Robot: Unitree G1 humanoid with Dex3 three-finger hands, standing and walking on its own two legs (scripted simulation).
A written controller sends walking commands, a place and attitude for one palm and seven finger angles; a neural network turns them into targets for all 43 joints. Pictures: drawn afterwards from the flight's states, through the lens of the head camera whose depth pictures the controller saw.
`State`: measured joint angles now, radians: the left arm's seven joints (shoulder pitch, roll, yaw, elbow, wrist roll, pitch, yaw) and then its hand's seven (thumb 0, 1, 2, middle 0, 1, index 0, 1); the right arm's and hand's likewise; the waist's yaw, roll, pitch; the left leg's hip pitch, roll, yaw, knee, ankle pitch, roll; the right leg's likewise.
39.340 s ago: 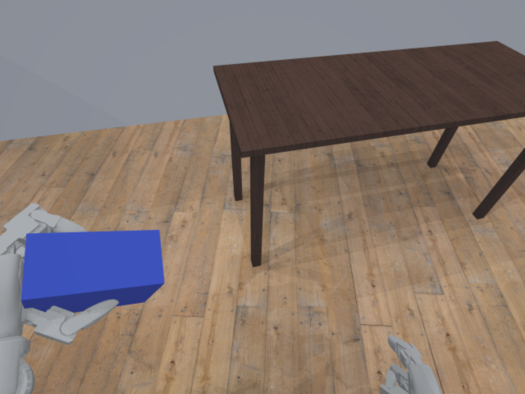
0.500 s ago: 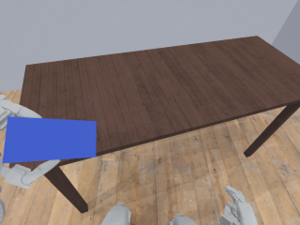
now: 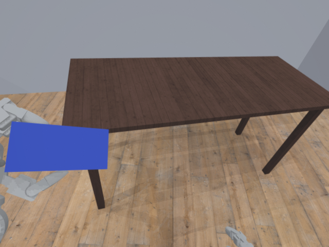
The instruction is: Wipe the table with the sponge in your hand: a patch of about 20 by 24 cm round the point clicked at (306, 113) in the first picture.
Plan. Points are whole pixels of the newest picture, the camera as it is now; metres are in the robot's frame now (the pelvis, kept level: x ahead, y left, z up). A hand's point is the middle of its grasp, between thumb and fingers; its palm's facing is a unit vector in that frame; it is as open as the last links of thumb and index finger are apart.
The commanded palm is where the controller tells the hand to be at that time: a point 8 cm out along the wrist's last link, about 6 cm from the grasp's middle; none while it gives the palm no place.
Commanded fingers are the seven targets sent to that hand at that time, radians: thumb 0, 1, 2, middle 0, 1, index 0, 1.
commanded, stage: stop stepping back and stand still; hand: left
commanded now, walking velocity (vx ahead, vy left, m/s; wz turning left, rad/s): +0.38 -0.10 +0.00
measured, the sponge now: (73, 150) +0.22 +0.19 +0.19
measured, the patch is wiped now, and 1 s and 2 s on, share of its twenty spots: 1.00 1.00 1.00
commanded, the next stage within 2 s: stand and wait in 1.18 s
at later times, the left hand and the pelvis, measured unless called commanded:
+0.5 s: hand out of the picture +0.03 +0.20 +0.21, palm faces +0.26 -0.90 -0.36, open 10.4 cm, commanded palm -0.01 +0.25 +0.22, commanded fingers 0.00 0.10 1.30 -1.20 -1.60 -1.20 -1.60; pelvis -0.20 +0.00 +0.01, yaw -8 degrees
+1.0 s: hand out of the picture -0.05 +0.19 +0.20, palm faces +0.28 -0.87 -0.41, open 10.4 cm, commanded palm -0.10 +0.24 +0.22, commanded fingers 0.00 0.10 1.30 -1.20 -1.60 -1.20 -1.60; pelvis -0.29 -0.02 +0.01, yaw -6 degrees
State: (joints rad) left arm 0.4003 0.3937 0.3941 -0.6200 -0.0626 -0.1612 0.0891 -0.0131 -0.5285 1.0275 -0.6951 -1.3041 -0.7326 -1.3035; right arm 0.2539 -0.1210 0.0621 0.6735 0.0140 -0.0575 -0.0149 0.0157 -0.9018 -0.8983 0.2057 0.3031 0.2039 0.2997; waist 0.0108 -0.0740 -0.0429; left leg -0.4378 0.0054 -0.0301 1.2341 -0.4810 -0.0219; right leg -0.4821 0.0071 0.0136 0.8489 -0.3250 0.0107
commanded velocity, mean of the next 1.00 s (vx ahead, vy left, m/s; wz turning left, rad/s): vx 0.32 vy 0.03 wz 0.00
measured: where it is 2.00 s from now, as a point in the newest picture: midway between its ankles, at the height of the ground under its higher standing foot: outside the picture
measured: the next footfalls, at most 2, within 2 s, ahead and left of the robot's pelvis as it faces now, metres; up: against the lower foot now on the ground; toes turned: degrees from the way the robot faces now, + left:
left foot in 0.02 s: -0.04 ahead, +0.13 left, +0.00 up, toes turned +0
right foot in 0.38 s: -0.13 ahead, -0.11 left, +0.00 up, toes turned -13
